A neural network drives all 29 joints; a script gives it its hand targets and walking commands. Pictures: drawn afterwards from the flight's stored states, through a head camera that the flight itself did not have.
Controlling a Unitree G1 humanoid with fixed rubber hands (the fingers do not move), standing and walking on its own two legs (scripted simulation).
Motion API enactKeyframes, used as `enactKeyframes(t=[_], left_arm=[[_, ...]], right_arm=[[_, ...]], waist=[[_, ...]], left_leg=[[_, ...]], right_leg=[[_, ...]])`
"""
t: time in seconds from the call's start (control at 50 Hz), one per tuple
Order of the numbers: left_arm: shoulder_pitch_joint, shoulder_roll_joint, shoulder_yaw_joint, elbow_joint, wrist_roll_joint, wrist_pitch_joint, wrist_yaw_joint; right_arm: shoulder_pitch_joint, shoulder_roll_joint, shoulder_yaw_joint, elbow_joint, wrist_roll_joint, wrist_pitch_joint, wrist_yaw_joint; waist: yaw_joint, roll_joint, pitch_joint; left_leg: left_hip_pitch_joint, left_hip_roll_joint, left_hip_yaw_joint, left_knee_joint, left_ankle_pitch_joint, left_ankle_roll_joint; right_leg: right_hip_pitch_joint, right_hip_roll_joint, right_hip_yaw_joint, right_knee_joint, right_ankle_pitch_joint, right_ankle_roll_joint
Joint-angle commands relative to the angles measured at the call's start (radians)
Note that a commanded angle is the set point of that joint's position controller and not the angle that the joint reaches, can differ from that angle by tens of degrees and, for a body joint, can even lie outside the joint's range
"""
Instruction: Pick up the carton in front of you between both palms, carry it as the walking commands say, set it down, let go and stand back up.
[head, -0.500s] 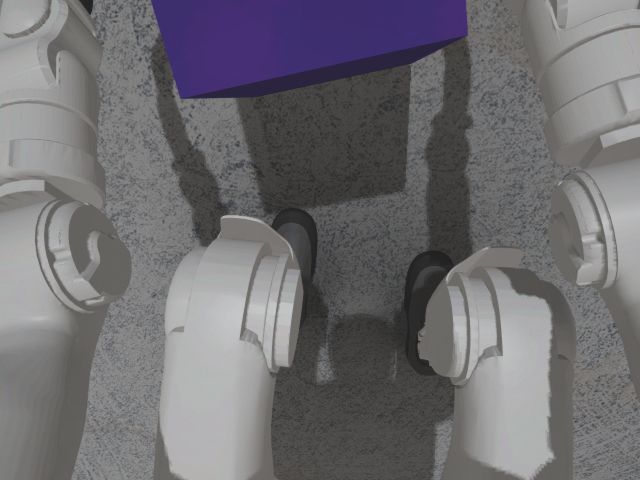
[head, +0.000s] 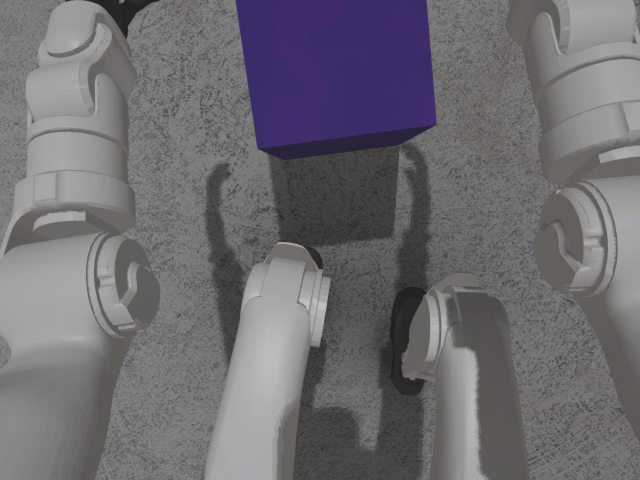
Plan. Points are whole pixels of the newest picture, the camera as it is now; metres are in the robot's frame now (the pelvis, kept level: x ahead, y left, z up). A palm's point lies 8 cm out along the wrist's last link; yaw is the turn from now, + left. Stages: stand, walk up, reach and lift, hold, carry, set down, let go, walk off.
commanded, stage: set down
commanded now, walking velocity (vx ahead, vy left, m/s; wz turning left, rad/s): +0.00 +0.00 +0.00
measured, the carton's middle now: (335, 76) +0.54 +0.11 -0.33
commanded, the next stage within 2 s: let go in 0.56 s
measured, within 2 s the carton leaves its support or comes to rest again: neither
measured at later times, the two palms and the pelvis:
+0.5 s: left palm out of the picture +0.51 +0.32 +0.05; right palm out of the picture +0.61 -0.06 +0.04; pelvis +0.03 +0.00 +0.13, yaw +1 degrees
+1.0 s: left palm out of the picture +0.41 +0.31 +0.15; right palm out of the picture +0.48 -0.11 +0.15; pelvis +0.07 +0.02 +0.26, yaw +1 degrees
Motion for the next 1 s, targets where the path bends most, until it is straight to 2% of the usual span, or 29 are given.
enactKeyframes(t=[0.0, 0.08, 0.16, 0.36, 0.5, 0.58, 0.66, 0.76, 0.82, 0.88, 0.98], left_arm=[[-0.22, 0.146, 0.028, -0.133, 0.009, -0.007, -0.008], [-0.182, 0.176, 0.042, -0.185, 0.002, 0.012, -0.017], [-0.145, 0.186, 0.043, -0.227, -0.011, 0.031, -0.032], [-0.056, 0.148, 0.053, -0.229, 0.005, 0.026, -0.061], [-0.026, 0.135, 0.076, -0.214, 0.044, 0.004, -0.076], [0.016, 0.108, 0.085, -0.192, 0.079, -0.011, -0.091], [0.14, 0.088, 0.08, -0.226, 0.13, -0.029, -0.12], [0.369, 0.079, 0.033, -0.319, 0.182, -0.054, -0.165], [0.483, 0.085, -0.005, -0.378, 0.186, -0.072, -0.182], [0.597, 0.075, -0.052, -0.406, 0.169, -0.093, -0.189], [0.825, 0.019, -0.12, -0.41, 0.124, -0.135, -0.19]], right_arm=[[-0.277, -0.096, -0.004, -0.142, -0.008, -0.009, 0.002], [-0.268, -0.082, 0.019, -0.216, 0.0, 0.014, 0.003], [-0.238, -0.068, 0.026, -0.27, -0.002, 0.037, 0.001], [-0.116, -0.049, -0.019, -0.271, -0.037, 0.032, 0.011], [-0.074, -0.029, -0.032, -0.257, -0.048, 0.011, 0.027], [-0.017, 0.001, -0.055, -0.239, -0.075, -0.001, 0.035], [0.132, 0.065, -0.092, -0.288, -0.13, -0.013, 0.012], [0.395, 0.16, -0.116, -0.442, -0.185, -0.033, -0.043], [0.527, 0.191, -0.099, -0.539, -0.182, -0.054, -0.056], [0.645, 0.203, -0.073, -0.598, -0.164, -0.079, -0.05], [0.858, 0.201, -0.047, -0.591, -0.15, -0.134, -0.011]], waist=[[0.071, -0.021, -1.188], [0.09, -0.065, -1.296], [0.09, -0.086, -1.356], [0.052, -0.042, -1.302], [0.051, -0.042, -1.25], [0.037, -0.042, -1.209], [0.02, -0.03, -1.263], [-0.002, 0.006, -1.268], [-0.005, 0.037, -1.183], [-0.015, 0.057, -1.08], [-0.045, 0.078, -0.936]], left_leg=[[0.869, -0.022, 0.072, -0.186, 0.397, -0.057], [0.912, -0.028, 0.085, -0.248, 0.453, -0.053], [0.958, -0.033, 0.091, -0.312, 0.515, -0.05], [1.113, -0.033, 0.074, -0.488, 0.626, -0.052], [1.178, -0.031, 0.073, -0.635, 0.621, -0.05], [1.212, -0.027, 0.07, -0.716, 0.602, -0.05], [1.337, -0.027, 0.067, -0.786, 0.678, -0.045], [1.53, -0.024, 0.05, -0.872, 0.767, -0.025], [1.653, -0.014, 0.025, -0.928, 0.769, -0.016], [1.748, -0.002, -0.001, -0.988, 0.732, -0.014], [1.875, 0.018, -0.048, -1.075, 0.692, -0.024]], right_leg=[[0.321, 0.053, -0.071, -0.224, 0.123, -0.003], [0.444, 0.06, -0.073, -0.286, 0.184, 0.006], [0.54, 0.064, -0.071, -0.352, 0.252, 0.011], [0.606, 0.056, -0.051, -0.552, 0.327, 0.013], [0.732, 0.042, -0.032, -0.706, 0.359, 0.017], [0.799, 0.033, -0.022, -0.792, 0.373, 0.023], [0.913, 0.032, -0.011, -0.877, 0.47, 0.033], [1.022, 0.035, 0.0, -0.984, 0.568, 0.045], [1.02, 0.03, 0.001, -1.057, 0.526, 0.042], [1.022, 0.023, -0.002, -1.122, 0.457, 0.035], [1.035, 0.007, -0.007, -1.196, 0.382, 0.023]])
